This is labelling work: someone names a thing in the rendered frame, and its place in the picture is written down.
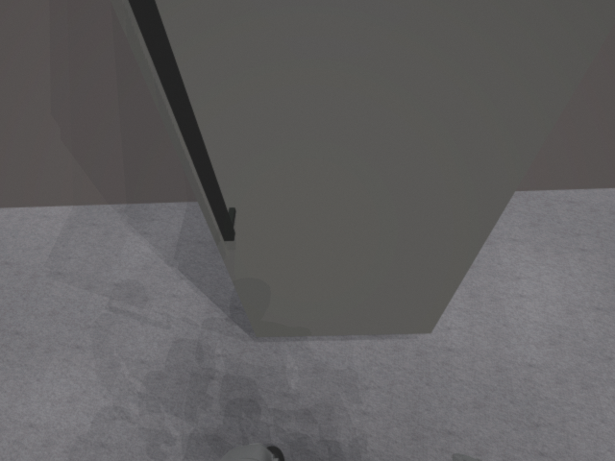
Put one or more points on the handle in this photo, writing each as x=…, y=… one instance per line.
x=149, y=22

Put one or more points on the fridge door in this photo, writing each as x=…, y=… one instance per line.
x=369, y=147

